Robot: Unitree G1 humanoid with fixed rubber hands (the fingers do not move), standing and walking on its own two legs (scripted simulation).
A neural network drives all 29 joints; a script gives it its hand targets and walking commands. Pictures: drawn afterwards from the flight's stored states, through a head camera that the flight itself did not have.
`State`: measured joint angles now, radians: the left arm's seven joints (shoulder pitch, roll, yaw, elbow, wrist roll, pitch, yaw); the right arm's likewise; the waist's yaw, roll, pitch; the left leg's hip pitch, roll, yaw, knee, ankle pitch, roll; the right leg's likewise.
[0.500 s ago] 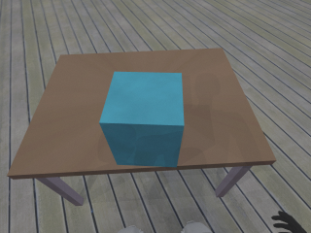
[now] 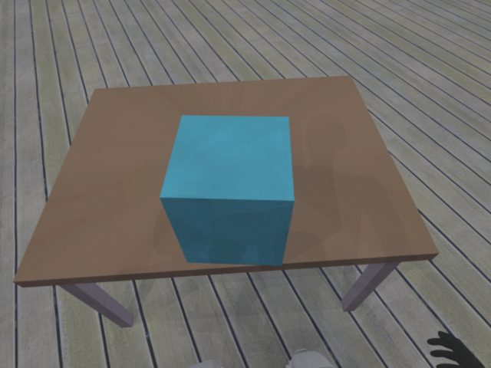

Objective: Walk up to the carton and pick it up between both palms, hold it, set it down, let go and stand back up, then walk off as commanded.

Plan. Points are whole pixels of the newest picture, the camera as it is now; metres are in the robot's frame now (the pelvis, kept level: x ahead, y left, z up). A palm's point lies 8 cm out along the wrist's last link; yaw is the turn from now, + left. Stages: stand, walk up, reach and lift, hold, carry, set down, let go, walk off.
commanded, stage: walk up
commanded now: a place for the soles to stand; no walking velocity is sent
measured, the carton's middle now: (234, 194) +0.46 +0.03 -0.03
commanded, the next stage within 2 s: none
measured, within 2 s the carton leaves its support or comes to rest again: neither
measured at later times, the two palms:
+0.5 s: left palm out of the picture +0.07 +0.32 -0.07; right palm out of the picture +0.12 -0.34 -0.07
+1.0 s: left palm out of the picture +0.08 +0.33 -0.08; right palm out of the picture +0.12 -0.33 -0.07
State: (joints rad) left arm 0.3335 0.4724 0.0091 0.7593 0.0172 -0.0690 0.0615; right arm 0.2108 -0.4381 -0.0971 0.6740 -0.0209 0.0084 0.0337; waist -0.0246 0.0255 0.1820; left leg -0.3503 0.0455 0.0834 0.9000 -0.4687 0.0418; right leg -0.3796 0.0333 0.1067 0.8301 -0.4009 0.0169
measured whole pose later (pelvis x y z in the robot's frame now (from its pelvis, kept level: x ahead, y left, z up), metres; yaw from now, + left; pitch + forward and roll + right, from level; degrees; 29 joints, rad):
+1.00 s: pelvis +0.00 +0.00 +0.00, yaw -1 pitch -6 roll -1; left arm 0.32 0.47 0.01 0.76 0.02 -0.08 0.06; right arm 0.20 -0.44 -0.09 0.67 -0.02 0.01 0.03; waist -0.02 0.02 0.19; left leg -0.36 0.04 0.07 0.99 -0.57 0.04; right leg -0.36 0.03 0.11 0.81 -0.36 0.02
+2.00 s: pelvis +0.02 +0.01 +0.01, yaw -2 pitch -5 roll -1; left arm 0.31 0.47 0.01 0.76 0.02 -0.07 0.04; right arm 0.22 -0.43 -0.08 0.69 -0.02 -0.01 0.03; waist -0.02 0.00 0.19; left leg -0.32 0.03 0.07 0.87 -0.54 0.03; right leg -0.35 0.03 0.11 0.78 -0.35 0.02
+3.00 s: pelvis +0.00 -0.01 +0.01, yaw -3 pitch -6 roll +0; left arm 0.27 0.47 0.01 0.76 0.02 -0.05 0.01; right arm 0.17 -0.43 -0.08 0.74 -0.02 -0.01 0.02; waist -0.01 -0.01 0.16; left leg -0.30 0.06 0.08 0.81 -0.41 0.01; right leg -0.33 0.04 0.11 0.79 -0.35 0.02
